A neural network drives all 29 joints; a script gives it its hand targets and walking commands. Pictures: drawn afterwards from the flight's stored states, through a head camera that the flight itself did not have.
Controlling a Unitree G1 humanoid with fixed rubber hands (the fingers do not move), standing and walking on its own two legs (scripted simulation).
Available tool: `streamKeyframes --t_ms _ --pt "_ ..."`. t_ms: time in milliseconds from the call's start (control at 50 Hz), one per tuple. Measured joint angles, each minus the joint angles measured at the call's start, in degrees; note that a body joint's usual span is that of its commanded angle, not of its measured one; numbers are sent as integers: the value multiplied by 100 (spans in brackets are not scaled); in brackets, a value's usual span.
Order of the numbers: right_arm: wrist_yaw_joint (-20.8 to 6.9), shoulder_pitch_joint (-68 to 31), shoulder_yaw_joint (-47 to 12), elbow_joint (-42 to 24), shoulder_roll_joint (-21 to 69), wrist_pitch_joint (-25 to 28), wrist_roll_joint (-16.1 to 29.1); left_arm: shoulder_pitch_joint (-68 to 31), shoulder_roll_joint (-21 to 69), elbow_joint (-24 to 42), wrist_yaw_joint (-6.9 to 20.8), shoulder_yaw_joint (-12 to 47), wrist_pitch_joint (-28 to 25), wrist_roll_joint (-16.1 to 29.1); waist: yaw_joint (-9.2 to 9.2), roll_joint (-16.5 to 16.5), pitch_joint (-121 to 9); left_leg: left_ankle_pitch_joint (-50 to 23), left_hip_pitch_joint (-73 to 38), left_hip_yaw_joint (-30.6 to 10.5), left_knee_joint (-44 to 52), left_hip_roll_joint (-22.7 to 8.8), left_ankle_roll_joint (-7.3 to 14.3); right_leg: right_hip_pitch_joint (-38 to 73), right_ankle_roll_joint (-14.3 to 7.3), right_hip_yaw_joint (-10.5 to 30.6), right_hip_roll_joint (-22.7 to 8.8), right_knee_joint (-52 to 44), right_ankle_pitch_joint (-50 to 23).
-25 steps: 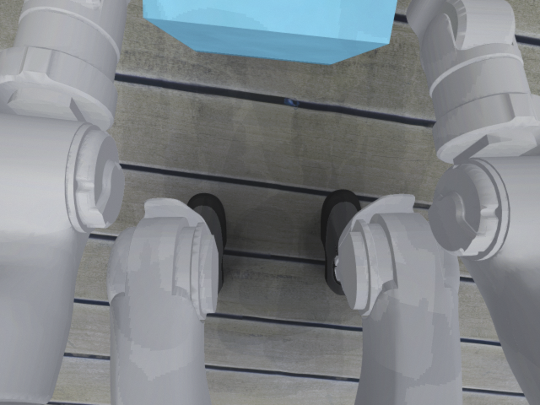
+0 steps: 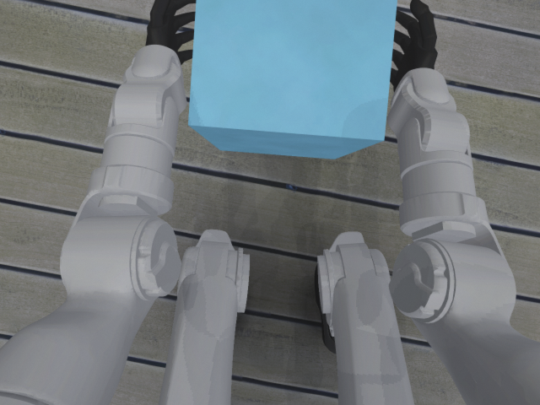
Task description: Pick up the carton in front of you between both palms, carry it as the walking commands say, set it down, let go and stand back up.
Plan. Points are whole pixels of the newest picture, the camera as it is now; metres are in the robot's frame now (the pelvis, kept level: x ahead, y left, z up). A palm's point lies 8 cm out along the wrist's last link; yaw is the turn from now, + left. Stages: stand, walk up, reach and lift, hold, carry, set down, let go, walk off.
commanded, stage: reach and lift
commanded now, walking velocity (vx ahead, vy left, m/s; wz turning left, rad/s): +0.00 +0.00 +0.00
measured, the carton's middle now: (286, 76) +0.55 +0.00 -0.15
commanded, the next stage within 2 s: none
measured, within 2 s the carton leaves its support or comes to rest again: neither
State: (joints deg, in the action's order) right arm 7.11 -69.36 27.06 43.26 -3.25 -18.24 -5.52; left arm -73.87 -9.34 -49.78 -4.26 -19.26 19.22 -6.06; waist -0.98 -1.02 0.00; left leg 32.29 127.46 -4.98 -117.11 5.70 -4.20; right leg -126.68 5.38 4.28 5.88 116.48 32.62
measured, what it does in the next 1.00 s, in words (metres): rises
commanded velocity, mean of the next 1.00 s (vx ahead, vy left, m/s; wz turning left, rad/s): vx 0.00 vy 0.00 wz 0.00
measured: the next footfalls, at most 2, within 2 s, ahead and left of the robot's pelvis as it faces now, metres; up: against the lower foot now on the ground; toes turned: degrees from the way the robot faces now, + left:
none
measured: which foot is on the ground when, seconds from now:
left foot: down 0.00-1.00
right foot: down 0.00-1.00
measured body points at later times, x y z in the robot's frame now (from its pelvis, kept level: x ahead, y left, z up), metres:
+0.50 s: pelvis +0.00 +0.00 +0.11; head +0.26 +0.01 +0.49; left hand +0.51 +0.16 +0.06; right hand +0.50 -0.15 +0.06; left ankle +0.11 +0.13 -0.38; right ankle +0.11 -0.14 -0.38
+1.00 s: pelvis +0.05 +0.00 +0.25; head +0.19 +0.01 +0.68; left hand +0.45 +0.15 +0.21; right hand +0.45 -0.15 +0.22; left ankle +0.10 +0.13 -0.38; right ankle +0.11 -0.14 -0.38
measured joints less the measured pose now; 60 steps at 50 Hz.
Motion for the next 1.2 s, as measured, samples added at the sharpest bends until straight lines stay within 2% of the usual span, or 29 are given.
streamKeyframes --t_ms 100,220,440,580,840,1200 --pt "-202 107 470 26 252 -159 -676 128 254 -69 221 -592 120 -685 -11 64 -407 -281 -312 -43 692 34 15 311 -48 13 -5 -679 -268" --pt "-314 197 609 -203 366 -293 -923 231 432 145 328 -860 211 -979 -2 86 -574 -505 -618 -68 1275 43 26 604 -55 63 39 -1263 -508" --pt "-349 938 307 -835 569 -517 -780 1084 725 968 340 -656 468 -821 9 52 -929 -508 -1424 -87 2045 36 32 1392 -82 130 28 -2013 -514" --pt "-355 1663 115 -908 703 -464 -693 1864 938 1156 292 -524 439 -723 4 74 -1227 -455 -2329 -126 2661 21 77 2307 -127 145 -9 -2640 -458" --pt "-435 2767 -58 -839 910 -242 -745 3043 1302 1215 267 -464 207 -779 12 79 -1402 -603 -4347 -171 4101 -35 161 4312 -212 240 -62 -4069 -614" --pt "-516 4346 -530 -1251 1191 -225 -779 4724 1657 1777 301 -125 196 -738 61 61 -1073 -1171 -7688 -267 6594 -172 235 7624 -352 344 -187 -6522 -1181"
